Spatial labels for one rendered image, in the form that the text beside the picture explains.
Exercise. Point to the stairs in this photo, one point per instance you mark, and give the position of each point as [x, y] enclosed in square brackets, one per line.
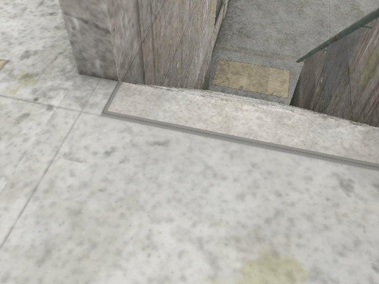
[257, 103]

